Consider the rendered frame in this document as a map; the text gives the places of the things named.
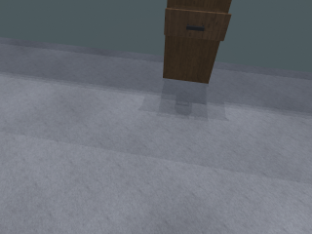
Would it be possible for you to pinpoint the cabinet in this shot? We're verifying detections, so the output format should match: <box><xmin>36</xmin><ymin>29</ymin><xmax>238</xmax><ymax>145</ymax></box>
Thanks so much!
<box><xmin>163</xmin><ymin>0</ymin><xmax>232</xmax><ymax>84</ymax></box>

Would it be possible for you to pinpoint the drawer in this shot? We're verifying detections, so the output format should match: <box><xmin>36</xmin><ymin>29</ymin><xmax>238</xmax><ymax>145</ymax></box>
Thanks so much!
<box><xmin>164</xmin><ymin>7</ymin><xmax>232</xmax><ymax>42</ymax></box>

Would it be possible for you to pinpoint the handle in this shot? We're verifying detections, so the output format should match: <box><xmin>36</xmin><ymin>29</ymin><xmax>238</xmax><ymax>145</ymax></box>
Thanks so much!
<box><xmin>186</xmin><ymin>24</ymin><xmax>205</xmax><ymax>31</ymax></box>

